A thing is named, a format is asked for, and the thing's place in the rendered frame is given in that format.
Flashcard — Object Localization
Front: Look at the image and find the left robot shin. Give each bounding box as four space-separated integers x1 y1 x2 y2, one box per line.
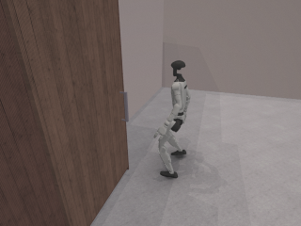
157 146 174 174

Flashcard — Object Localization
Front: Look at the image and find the robot head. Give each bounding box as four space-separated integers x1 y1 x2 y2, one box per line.
171 60 185 82

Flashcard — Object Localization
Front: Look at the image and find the robot right forearm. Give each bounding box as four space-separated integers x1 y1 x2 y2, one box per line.
183 99 190 113

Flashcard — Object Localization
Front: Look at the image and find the robot left forearm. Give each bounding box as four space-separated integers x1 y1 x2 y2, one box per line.
163 104 181 128

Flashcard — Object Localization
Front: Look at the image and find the robot left upper arm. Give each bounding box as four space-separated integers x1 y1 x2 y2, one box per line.
171 82 182 110

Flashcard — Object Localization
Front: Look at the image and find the wardrobe door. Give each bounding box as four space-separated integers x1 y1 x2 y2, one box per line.
2 0 128 226
0 0 67 226

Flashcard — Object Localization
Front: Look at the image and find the handle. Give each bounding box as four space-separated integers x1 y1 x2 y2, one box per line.
119 91 129 122

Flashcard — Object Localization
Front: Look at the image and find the left robot hand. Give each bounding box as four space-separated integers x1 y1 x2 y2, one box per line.
154 125 167 141

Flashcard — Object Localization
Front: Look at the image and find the robot right upper arm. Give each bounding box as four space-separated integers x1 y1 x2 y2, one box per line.
184 79 191 101

